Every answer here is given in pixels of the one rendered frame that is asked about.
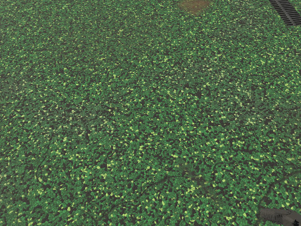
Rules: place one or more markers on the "right robot hand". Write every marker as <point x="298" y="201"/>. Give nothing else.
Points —
<point x="281" y="217"/>

